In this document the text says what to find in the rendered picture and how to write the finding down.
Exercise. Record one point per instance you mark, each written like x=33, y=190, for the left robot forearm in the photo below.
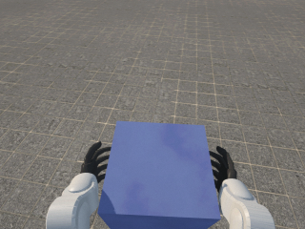
x=78, y=201

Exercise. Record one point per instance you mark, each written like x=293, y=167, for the carton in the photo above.
x=159, y=176

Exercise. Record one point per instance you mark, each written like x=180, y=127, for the robot left hand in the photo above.
x=91, y=161

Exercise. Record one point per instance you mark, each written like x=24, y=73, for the robot right hand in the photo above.
x=225, y=167

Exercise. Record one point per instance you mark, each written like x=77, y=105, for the right robot forearm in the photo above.
x=240, y=208

